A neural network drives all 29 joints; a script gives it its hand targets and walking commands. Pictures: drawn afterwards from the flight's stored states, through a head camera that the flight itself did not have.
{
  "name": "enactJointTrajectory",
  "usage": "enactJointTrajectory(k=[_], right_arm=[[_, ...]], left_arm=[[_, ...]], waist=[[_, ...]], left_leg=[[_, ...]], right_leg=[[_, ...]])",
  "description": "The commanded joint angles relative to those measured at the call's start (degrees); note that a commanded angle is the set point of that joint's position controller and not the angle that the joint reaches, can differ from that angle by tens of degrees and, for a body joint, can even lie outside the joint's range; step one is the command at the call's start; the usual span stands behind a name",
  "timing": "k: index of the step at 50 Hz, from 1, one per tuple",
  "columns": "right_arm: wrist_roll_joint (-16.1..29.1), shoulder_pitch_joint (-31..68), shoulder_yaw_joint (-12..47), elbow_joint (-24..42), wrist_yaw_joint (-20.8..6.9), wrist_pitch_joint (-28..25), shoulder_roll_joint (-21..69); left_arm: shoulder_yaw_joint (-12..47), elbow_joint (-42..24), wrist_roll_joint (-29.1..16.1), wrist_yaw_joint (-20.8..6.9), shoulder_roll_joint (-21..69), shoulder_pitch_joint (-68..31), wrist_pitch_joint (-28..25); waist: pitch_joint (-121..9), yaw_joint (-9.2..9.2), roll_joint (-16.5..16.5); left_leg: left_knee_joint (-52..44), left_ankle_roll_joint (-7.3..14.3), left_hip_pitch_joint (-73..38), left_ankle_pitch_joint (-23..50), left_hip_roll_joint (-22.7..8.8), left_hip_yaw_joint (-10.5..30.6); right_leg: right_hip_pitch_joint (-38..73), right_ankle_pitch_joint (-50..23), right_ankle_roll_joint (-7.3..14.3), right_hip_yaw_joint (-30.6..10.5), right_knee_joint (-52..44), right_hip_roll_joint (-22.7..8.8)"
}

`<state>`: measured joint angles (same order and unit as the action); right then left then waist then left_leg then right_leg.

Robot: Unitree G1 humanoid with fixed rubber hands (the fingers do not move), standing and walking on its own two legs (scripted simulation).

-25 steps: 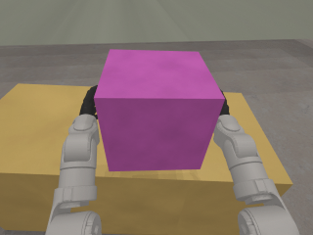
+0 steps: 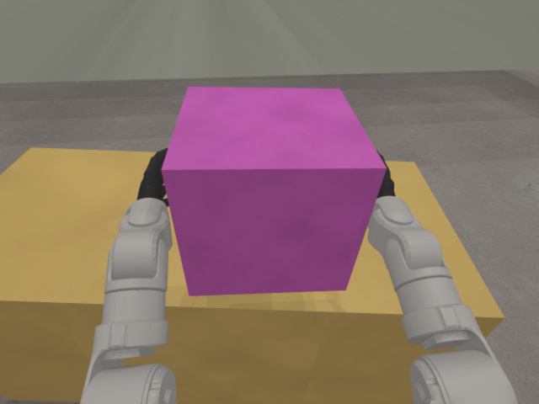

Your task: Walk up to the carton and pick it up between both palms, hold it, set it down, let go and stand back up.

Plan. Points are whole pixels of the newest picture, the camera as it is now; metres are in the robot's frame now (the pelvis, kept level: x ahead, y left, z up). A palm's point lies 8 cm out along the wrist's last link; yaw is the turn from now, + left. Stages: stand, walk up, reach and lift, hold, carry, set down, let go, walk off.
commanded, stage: hold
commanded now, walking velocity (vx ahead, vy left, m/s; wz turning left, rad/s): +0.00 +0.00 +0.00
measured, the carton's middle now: (267, 188) +0.39 +0.00 +0.17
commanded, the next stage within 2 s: none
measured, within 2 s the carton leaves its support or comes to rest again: neither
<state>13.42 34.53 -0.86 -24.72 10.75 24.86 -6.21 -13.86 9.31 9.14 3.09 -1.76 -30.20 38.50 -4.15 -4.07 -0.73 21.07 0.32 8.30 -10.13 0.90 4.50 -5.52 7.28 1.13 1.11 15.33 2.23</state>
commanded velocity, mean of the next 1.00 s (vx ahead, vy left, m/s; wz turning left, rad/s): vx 0.00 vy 0.00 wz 0.00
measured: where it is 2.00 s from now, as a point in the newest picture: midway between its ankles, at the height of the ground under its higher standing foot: outside the picture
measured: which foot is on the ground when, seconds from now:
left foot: down 0.00-1.00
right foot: down 0.00-1.00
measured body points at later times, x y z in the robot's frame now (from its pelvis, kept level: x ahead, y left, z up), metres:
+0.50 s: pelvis +0.00 +0.00 +0.00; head -0.05 +0.02 +0.45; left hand +0.38 +0.17 +0.17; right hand +0.37 -0.16 +0.17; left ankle +0.02 +0.11 -0.75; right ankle +0.01 -0.11 -0.75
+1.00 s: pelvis +0.00 +0.01 +0.00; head -0.05 +0.03 +0.45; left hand +0.38 +0.17 +0.17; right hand +0.37 -0.16 +0.17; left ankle +0.02 +0.11 -0.75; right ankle +0.01 -0.11 -0.75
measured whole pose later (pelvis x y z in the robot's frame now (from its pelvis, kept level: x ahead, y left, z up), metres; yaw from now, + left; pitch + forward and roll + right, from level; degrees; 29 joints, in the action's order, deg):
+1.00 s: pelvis +0.00 +0.01 +0.00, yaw -1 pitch -2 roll -1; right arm 14.0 35.5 -1.3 -28.2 10.7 23.1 -6.6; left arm -13.5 13.8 8.6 3.1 -2.4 -32.6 37.3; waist -4.9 -3.6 -1.0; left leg 22.1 0.8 9.7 -10.3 1.1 3.9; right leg -6.9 7.1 0.6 0.4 16.0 2.1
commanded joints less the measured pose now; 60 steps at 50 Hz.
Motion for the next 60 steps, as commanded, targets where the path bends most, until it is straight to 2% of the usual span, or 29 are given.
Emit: enactJointTrajectory(k=[1,2,3,4,5,6,7,9,11,12,13,14,17,18,19,20,22,27,33,41,52,60], right_arm=[[7.18,48.03,25.36,23.30,-7.07,-4.83,38.71],[7.26,48.08,25.92,24.33,-6.93,-4.97,39.05],[7.80,48.37,26.16,25.35,-6.77,-5.21,39.46],[7.80,49.07,26.25,26.68,-6.58,-5.41,39.30],[8.34,48.07,26.62,26.75,-6.60,-5.21,39.78],[7.97,48.82,26.21,25.54,-6.86,-5.13,39.42],[7.76,50.19,25.91,26.48,-7.02,-5.56,39.61],[6.67,50.11,24.80,24.33,-7.49,-5.36,40.02],[5.65,48.91,24.58,22.84,-7.39,-5.18,40.14],[6.22,49.03,25.23,22.92,-7.38,-5.11,40.54],[6.55,48.72,25.36,23.17,-7.36,-5.14,40.42],[6.89,48.76,25.89,24.20,-7.23,-5.32,40.77],[6.32,49.18,24.94,22.38,-6.88,-5.00,40.19],[5.56,49.39,23.92,20.42,-6.90,-4.80,39.94],[5.38,52.76,24.82,21.75,-6.60,-5.49,42.76],[5.38,51.14,24.38,20.97,-6.34,-5.37,42.22],[5.69,51.32,24.98,21.18,-5.98,-5.57,42.58],[6.97,51.24,25.34,21.72,-5.66,-5.82,42.06],[5.97,49.48,22.82,17.93,-6.04,-5.45,39.55],[7.05,51.43,23.41,20.26,-7.00,-6.48,39.57],[7.29,52.82,23.98,20.52,-7.79,-6.31,40.13],[7.07,52.57,24.11,19.84,-6.91,-5.79,41.58]], left_arm=[[33.34,-14.01,-9.64,-8.88,37.45,-44.79,-5.13],[33.26,-13.73,-9.73,-8.97,37.29,-43.75,-5.01],[34.51,-16.24,-10.80,-8.92,37.81,-44.78,-5.28],[35.24,-15.63,-11.04,-8.85,37.87,-44.88,-5.38],[35.89,-17.55,-11.76,-8.67,38.64,-45.02,-5.50],[35.86,-17.07,-11.47,-8.38,38.33,-46.88,-5.69],[36.26,-16.25,-11.93,-8.10,39.02,-47.28,-5.60],[35.21,-14.95,-11.34,-7.84,38.23,-48.10,-6.01],[34.33,-13.12,-10.75,-8.04,37.80,-46.90,-5.85],[33.93,-13.78,-10.63,-8.15,37.76,-46.88,-5.92],[34.78,-15.14,-11.31,-8.07,38.23,-46.99,-5.84],[34.93,-15.13,-11.53,-8.16,38.02,-47.01,-5.94],[34.26,-13.27,-11.33,-8.59,37.86,-47.06,-5.78],[32.67,-10.76,-10.42,-8.87,37.05,-46.85,-5.51],[31.03,-9.99,-10.72,-9.34,36.78,-49.72,-6.22],[30.80,-8.94,-10.27,-9.37,36.67,-48.25,-6.53],[31.45,-10.12,-10.50,-9.40,37.03,-48.77,-6.94],[33.15,-11.56,-11.06,-9.00,38.82,-50.09,-7.19],[32.04,-9.37,-9.82,-9.35,39.21,-48.85,-6.67],[34.35,-11.62,-11.03,-8.12,40.98,-50.33,-7.10],[33.50,-10.36,-10.99,-7.09,40.37,-49.57,-6.66],[32.24,-9.57,-10.94,-7.85,39.10,-50.16,-6.84]], waist=[[-25.95,0.34,2.97],[-26.61,0.52,2.96],[-28.46,-0.19,3.11],[-29.14,-0.43,3.02],[-29.24,-0.15,3.79],[-28.46,-0.57,4.69],[-28.13,-0.20,5.08],[-26.82,0.44,3.92],[-26.67,0.16,2.61],[-27.08,1.08,2.05],[-27.97,0.10,2.53],[-29.68,0.50,2.91],[-28.18,-0.23,3.21],[-24.85,0.42,2.52],[-29.49,1.26,0.38],[-28.00,0.73,1.29],[-29.20,0.93,2.02],[-30.04,-0.26,4.22],[-25.42,-1.34,4.45],[-28.38,-0.86,5.96],[-29.39,1.36,3.64],[-29.40,0.87,2.51]], left_leg=[[-1.66,-1.72,-9.01,17.23,1.16,-0.78],[-1.16,-1.62,-9.23,17.94,1.39,-1.02],[-0.68,-1.79,-10.12,18.42,1.59,-1.01],[-0.49,-1.88,-10.46,19.15,1.39,-0.94],[-0.41,-2.08,-11.16,19.40,1.41,-1.15],[-0.66,-2.15,-10.36,17.35,1.19,-0.96],[-0.63,-2.41,-10.65,17.09,1.09,-0.86],[-1.32,-1.80,-9.57,14.16,1.08,-1.11],[-1.75,-1.26,-8.71,13.39,1.17,-1.25],[-1.81,-0.87,-8.57,13.30,1.10,-1.34],[-1.53,-1.30,-9.19,15.05,1.07,-1.01],[-0.98,-1.35,-9.39,15.75,1.35,-1.12],[-1.62,-1.37,-8.81,13.35,1.38,-1.48],[-2.52,-0.84,-7.22,11.14,1.49,-1.78],[-2.24,0.24,-5.39,10.60,2.54,-1.77],[-2.94,0.29,-4.54,9.91,2.39,-1.56],[-2.88,-0.07,-4.66,10.26,2.40,-1.30],[-0.39,-2.23,-8.78,17.47,2.19,-0.99],[-1.27,-3.06,-9.50,16.42,1.48,-0.97],[0.04,-4.20,-12.22,20.16,0.81,-0.68],[-0.81,-2.27,-9.99,16.54,0.84,-1.12],[-1.30,-1.30,-7.96,14.67,1.73,-1.42]], right_leg=[[7.89,-13.37,-2.78,0.11,-0.18,0.36],[8.67,-14.34,-2.87,0.03,0.00,0.35],[8.90,-15.39,-3.01,0.21,0.45,0.57],[8.79,-16.18,-3.01,0.17,0.45,0.69],[8.56,-16.06,-2.71,0.20,0.37,0.89],[6.73,-12.86,-2.47,0.43,0.24,0.84],[5.77,-11.55,-2.17,0.30,-0.07,0.89],[4.10,-8.74,-2.34,0.20,-0.58,0.56],[5.54,-9.15,-2.58,0.17,-0.54,0.39],[6.19,-9.45,-2.95,-0.18,-0.52,0.30],[6.65,-11.22,-2.77,0.05,-0.21,0.70],[7.54,-12.56,-2.77,-0.40,-0.07,0.35],[6.73,-10.56,-2.83,0.07,-0.27,0.32],[6.14,-8.46,-3.10,-0.19,-0.93,-0.20],[10.07,-11.69,-4.08,-0.80,0.24,-0.60],[10.51,-13.68,-4.01,-1.09,0.88,-0.65],[11.34,-14.38,-4.04,-0.96,1.41,-0.43],[9.34,-16.11,-3.45,-0.11,1.32,0.63],[6.81,-11.28,-2.61,0.27,0.08,0.90],[4.74,-10.28,-1.89,1.01,-0.02,1.80],[4.90,-8.78,-2.17,0.12,-0.10,1.56],[7.45,-11.67,-3.03,-0.67,0.32,0.75]])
